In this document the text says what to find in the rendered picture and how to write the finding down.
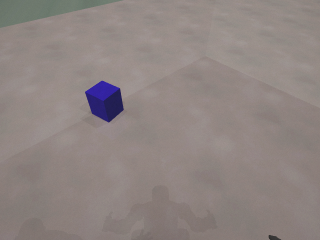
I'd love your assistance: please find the carton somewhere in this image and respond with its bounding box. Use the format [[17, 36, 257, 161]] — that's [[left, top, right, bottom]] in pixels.
[[85, 81, 124, 122]]

